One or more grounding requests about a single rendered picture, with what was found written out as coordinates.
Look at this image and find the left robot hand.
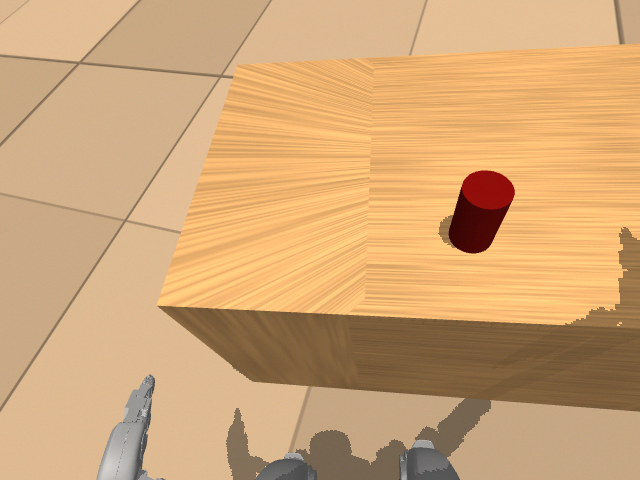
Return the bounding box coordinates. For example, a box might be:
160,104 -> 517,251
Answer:
96,375 -> 165,480

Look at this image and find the can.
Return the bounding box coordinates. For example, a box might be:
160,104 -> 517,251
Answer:
449,170 -> 515,253

